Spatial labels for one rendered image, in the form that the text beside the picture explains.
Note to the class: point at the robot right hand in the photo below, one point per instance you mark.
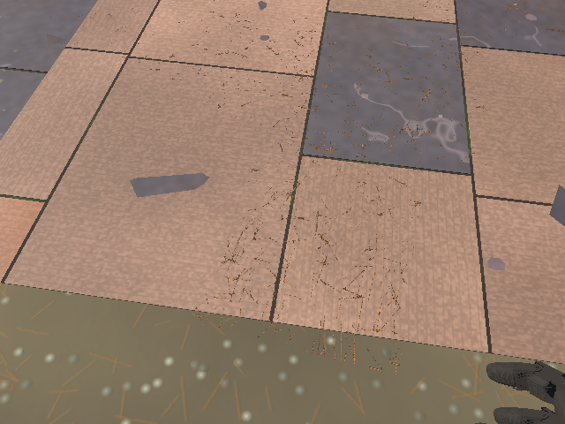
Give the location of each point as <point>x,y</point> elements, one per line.
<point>542,381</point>

